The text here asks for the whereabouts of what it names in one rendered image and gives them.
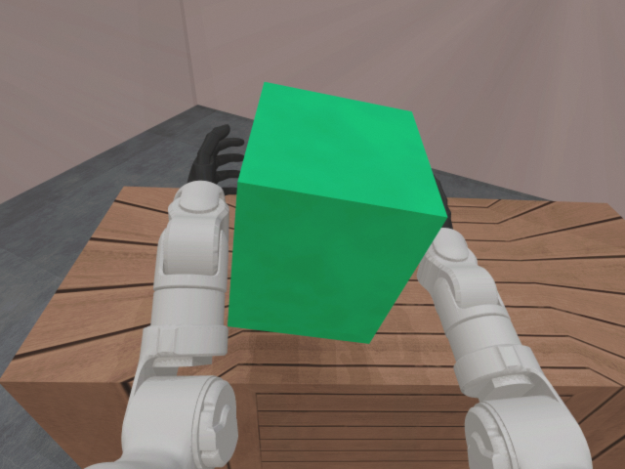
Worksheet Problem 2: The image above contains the left robot forearm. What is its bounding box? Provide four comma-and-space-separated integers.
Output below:
121, 181, 229, 451

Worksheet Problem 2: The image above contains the right robot forearm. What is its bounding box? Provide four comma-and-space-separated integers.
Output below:
417, 228, 593, 469

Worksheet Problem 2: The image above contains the left robot hand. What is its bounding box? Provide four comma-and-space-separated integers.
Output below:
187, 124, 244, 195

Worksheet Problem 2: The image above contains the left robot upper arm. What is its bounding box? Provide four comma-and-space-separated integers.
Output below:
84, 375, 238, 469

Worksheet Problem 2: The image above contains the right robot hand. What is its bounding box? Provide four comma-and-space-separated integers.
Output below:
434, 175, 453, 230

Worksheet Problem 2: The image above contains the right robot upper arm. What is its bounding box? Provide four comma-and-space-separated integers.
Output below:
465, 395, 592, 469

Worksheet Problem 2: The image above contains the pedestal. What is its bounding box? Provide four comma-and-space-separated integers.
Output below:
0, 187, 625, 469

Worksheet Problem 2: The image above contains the carton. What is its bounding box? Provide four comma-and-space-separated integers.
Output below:
228, 82, 447, 344

